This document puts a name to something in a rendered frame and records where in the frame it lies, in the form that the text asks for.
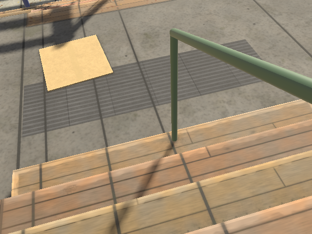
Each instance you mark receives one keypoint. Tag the stairs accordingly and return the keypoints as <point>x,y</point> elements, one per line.
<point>249,173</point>
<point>60,3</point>

